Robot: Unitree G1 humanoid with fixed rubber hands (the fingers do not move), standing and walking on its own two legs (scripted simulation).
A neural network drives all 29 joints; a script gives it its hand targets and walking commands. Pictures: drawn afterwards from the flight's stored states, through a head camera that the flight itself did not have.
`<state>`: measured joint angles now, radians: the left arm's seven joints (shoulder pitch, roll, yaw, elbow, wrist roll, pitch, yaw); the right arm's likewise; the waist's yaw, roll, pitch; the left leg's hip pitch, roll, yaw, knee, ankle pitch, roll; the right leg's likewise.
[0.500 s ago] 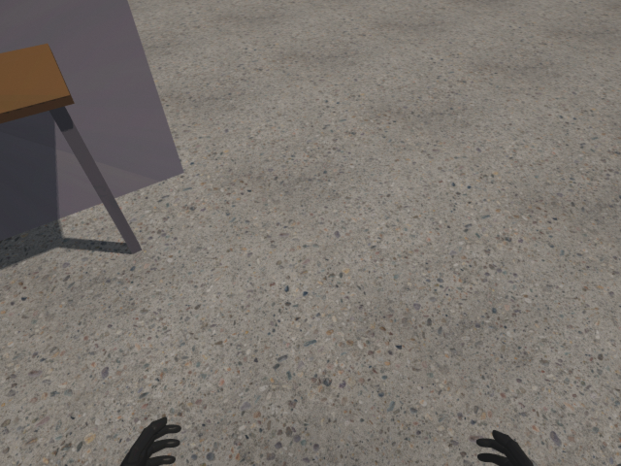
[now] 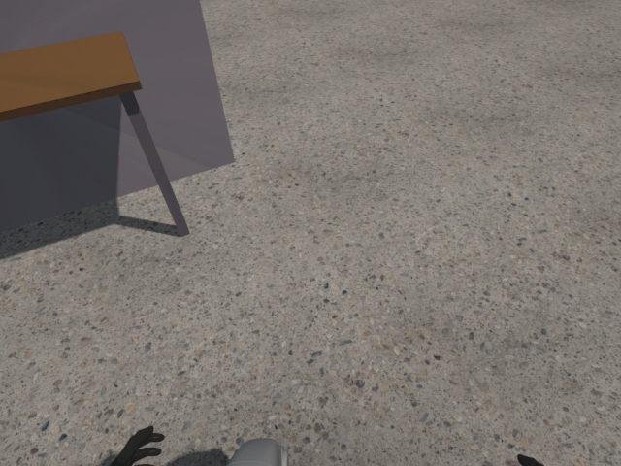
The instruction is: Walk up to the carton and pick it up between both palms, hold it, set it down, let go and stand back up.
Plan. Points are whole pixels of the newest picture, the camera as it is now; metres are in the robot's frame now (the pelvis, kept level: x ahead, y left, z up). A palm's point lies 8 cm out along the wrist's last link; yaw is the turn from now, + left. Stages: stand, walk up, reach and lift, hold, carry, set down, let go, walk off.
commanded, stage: walk up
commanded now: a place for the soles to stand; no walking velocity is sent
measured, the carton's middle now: out of the picture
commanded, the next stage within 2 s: none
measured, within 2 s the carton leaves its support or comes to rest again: neither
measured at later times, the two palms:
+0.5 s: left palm (17, 453) +0.16 +0.42 -0.10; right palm (408, 409) +0.21 -0.12 -0.11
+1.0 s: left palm out of the picture +0.07 +0.55 -0.11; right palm (233, 269) +0.46 +0.17 -0.10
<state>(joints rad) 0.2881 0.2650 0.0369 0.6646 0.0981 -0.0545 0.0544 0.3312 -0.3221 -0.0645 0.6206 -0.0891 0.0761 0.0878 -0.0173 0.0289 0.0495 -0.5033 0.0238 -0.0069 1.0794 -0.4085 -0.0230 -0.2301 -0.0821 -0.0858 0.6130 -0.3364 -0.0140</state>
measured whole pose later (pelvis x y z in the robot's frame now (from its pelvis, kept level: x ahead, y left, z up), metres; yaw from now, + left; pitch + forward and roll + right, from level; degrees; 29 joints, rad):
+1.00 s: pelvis +0.21 +0.31 -0.01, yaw +31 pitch -3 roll -2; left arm 0.48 0.31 0.03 0.70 0.07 -0.06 0.05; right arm 0.22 -0.27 -0.07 0.67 -0.04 0.01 0.12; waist 0.05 0.05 0.06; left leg -0.45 0.09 0.01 0.67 -0.20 0.02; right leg -0.02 -0.27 -0.35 0.61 -0.45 0.02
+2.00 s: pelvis +0.41 +0.64 -0.02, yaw +30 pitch -4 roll +0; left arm 0.43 0.31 0.06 0.65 0.04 0.01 0.03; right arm 0.28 -0.27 -0.03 0.65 -0.03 0.00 0.05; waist 0.00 -0.03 0.06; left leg -0.41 0.09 0.12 0.82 -0.34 0.01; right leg -0.42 -0.07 0.05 1.22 -0.55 -0.03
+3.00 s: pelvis +0.49 +0.87 -0.01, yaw +21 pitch -2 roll +0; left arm 0.27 0.31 0.03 0.61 0.02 0.04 -0.02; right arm 0.26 -0.33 -0.03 0.62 -0.01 0.04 -0.02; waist -0.02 0.00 0.10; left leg -0.44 0.12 0.07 0.75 -0.31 -0.02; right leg -0.33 0.01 -0.05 0.75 -0.38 -0.03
